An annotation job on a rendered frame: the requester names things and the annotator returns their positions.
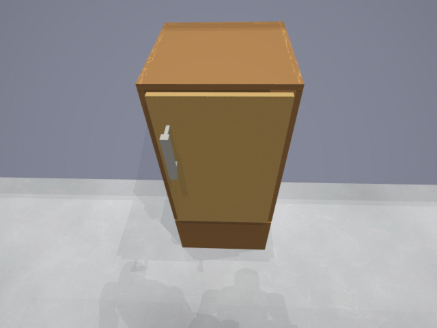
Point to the cupboard door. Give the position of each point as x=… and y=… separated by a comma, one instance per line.
x=228, y=146

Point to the handle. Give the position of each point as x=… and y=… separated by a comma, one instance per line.
x=167, y=149

